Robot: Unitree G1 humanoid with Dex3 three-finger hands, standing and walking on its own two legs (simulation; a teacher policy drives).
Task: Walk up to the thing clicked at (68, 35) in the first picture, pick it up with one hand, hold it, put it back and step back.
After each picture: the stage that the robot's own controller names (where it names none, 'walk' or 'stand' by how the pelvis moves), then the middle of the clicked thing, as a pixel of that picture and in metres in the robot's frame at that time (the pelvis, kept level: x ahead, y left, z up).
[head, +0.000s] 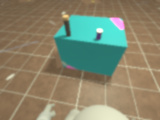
stand; (67, 26) +0.96 +0.36 +0.03
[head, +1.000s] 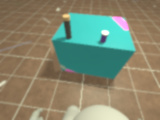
walk; (67, 28) +0.83 +0.29 +0.04
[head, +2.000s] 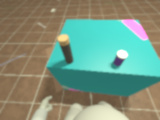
stand; (66, 51) +0.46 +0.21 +0.06
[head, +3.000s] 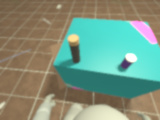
stand; (75, 51) +0.47 +0.16 +0.04
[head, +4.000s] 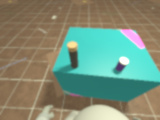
stand; (73, 56) +0.46 +0.17 +0.02
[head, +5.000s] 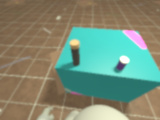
stand; (75, 54) +0.50 +0.17 +0.02
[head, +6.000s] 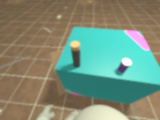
stand; (76, 56) +0.47 +0.16 +0.02
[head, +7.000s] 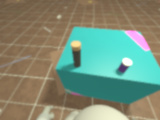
stand; (76, 55) +0.48 +0.15 +0.02
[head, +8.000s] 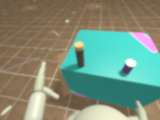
rise first; (80, 56) +0.49 +0.16 +0.02
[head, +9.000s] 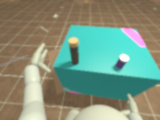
go down; (74, 52) +0.50 +0.15 +0.03
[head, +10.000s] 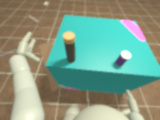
go down; (70, 49) +0.47 +0.15 +0.06
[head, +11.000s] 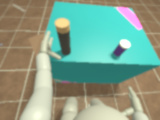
close in; (64, 40) +0.49 +0.16 +0.10
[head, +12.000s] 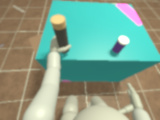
close; (62, 37) +0.51 +0.16 +0.11
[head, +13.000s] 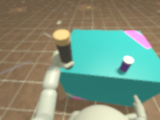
lift; (65, 53) +0.34 +0.17 +0.22
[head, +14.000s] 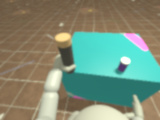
hold; (67, 56) +0.32 +0.16 +0.21
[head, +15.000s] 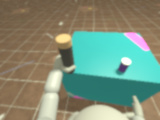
hold; (67, 57) +0.32 +0.16 +0.20
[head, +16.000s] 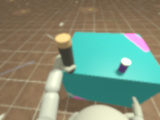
hold; (67, 56) +0.32 +0.16 +0.20
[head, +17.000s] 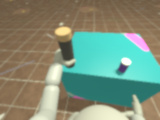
crouch; (67, 51) +0.35 +0.16 +0.22
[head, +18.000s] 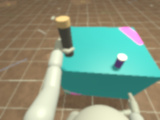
crouch; (66, 39) +0.45 +0.17 +0.21
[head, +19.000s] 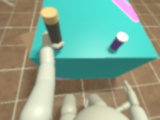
lower; (54, 33) +0.52 +0.18 +0.11
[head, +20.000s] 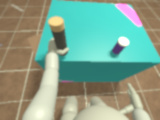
lower; (60, 40) +0.49 +0.17 +0.10
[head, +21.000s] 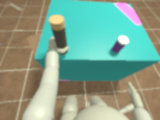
lower; (60, 38) +0.50 +0.16 +0.11
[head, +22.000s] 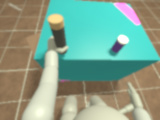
lower; (59, 38) +0.50 +0.17 +0.11
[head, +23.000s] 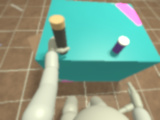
open; (60, 38) +0.50 +0.16 +0.10
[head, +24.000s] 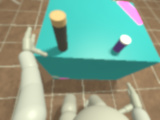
rise; (61, 35) +0.50 +0.17 +0.11
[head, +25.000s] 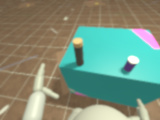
sink last; (79, 53) +0.48 +0.16 +0.06
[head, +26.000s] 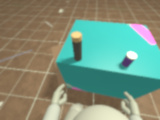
stand; (77, 48) +0.50 +0.16 +0.07
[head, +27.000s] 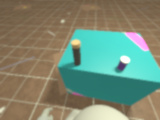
stand; (76, 54) +0.52 +0.17 +0.03
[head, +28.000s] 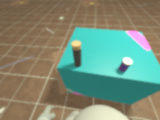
stand; (77, 55) +0.49 +0.15 +0.02
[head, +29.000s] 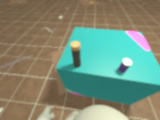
stand; (76, 56) +0.48 +0.16 +0.02
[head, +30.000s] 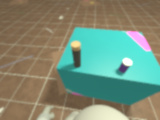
stand; (76, 56) +0.48 +0.16 +0.02
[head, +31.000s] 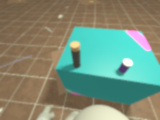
stand; (76, 56) +0.47 +0.16 +0.02
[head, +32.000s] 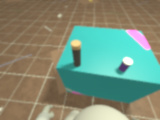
walk; (76, 55) +0.48 +0.16 +0.02
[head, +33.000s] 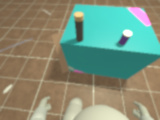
walk; (79, 28) +0.68 +0.18 +0.05
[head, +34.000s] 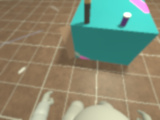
walk; (87, 11) +0.97 +0.14 +0.05
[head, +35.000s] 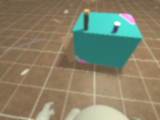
stand; (86, 20) +1.12 +0.16 +0.04
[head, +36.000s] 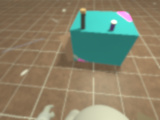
stand; (83, 19) +1.13 +0.18 +0.02
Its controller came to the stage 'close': yes
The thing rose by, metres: 0.20
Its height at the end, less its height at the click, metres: +0.00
